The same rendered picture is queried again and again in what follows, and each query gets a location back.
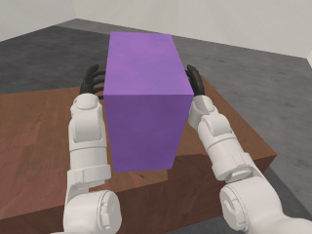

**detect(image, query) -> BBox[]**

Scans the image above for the pedestal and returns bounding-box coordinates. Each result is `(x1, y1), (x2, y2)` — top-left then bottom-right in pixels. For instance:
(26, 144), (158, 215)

(0, 74), (278, 234)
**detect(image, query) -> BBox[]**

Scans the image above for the left robot hand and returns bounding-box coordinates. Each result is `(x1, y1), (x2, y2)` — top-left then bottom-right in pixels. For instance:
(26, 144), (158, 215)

(79, 64), (106, 99)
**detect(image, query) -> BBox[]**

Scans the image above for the robot left upper arm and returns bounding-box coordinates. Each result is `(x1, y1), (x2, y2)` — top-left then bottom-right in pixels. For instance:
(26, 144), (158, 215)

(51, 189), (122, 234)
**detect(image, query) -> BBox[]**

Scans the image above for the right robot hand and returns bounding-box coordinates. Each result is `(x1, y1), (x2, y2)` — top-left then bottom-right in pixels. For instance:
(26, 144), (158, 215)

(185, 64), (206, 97)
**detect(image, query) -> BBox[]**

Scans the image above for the robot right forearm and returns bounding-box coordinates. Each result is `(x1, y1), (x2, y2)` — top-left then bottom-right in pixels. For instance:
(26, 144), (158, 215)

(188, 95), (283, 209)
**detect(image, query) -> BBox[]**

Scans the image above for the robot left forearm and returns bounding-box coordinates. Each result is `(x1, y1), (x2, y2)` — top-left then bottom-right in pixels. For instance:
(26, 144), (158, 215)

(62, 93), (111, 230)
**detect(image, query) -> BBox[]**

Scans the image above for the robot right upper arm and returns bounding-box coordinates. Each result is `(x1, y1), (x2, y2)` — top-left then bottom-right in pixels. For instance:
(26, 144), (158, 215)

(219, 176), (312, 234)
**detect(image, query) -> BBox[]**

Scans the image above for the carton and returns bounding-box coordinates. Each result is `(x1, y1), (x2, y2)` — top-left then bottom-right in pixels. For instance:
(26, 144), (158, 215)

(103, 31), (194, 173)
